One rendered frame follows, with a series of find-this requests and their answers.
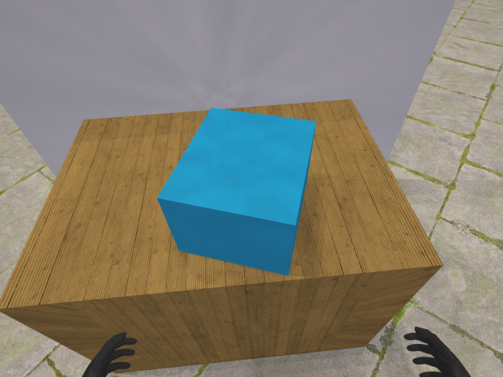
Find robot right hand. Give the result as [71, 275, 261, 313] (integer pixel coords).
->
[404, 327, 471, 377]

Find robot left hand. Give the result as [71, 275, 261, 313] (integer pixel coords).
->
[82, 332, 137, 377]

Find pedestal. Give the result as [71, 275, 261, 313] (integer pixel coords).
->
[0, 99, 443, 374]

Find carton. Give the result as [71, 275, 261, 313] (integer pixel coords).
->
[157, 108, 317, 276]

